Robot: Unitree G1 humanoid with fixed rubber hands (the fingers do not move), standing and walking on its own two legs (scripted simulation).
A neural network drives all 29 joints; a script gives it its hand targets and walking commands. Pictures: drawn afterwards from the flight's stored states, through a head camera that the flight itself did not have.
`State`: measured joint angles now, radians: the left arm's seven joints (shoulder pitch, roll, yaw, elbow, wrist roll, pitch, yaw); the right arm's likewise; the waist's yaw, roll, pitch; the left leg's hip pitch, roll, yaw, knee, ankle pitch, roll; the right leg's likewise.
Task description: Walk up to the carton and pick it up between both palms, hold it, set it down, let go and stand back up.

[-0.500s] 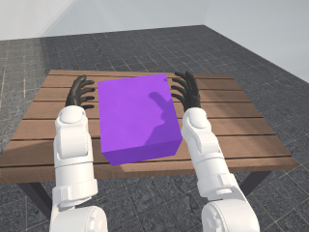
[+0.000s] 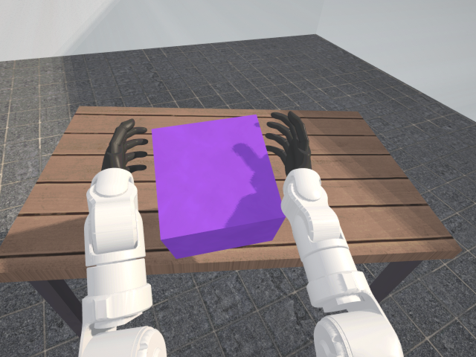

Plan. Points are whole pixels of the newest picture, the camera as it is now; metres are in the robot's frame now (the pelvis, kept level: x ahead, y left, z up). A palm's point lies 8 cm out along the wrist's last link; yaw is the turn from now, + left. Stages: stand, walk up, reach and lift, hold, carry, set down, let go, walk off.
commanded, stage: hold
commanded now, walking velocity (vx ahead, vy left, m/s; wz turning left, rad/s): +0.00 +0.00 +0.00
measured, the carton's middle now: (215, 188) +0.39 -0.01 +0.09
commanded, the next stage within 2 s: set down in 0.34 s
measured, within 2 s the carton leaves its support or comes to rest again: neither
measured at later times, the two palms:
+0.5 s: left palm (117, 174) +0.36 +0.15 +0.17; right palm (292, 165) +0.35 -0.13 +0.17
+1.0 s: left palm (113, 186) +0.37 +0.16 +0.13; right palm (271, 154) +0.40 -0.11 +0.16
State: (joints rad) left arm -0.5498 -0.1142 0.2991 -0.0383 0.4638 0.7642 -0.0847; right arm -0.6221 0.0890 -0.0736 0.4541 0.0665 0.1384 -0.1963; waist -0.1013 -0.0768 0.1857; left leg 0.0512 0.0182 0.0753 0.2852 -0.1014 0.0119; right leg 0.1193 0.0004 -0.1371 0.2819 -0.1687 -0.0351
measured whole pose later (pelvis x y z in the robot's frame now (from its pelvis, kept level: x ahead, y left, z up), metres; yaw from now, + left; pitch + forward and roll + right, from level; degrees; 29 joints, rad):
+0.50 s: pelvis +0.00 +0.00 +0.00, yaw +1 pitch -12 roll +0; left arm -0.52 -0.11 0.30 -0.03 0.49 0.76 -0.08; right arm -0.59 0.11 -0.04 0.43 0.10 0.15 -0.23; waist -0.13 -0.08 0.15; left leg 0.01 0.01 0.06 0.29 -0.10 0.01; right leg 0.09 0.00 -0.15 0.28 -0.17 -0.03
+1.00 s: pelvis +0.03 -0.02 +0.00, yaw +0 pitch -8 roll +0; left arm -0.46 -0.15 0.34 0.13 0.48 0.48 -0.04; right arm -0.61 0.15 -0.16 0.66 -0.08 -0.20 -0.14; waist -0.01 -0.09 0.11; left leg 0.01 0.03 0.07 0.24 -0.11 -0.02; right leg 0.08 0.02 -0.15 0.24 -0.18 -0.06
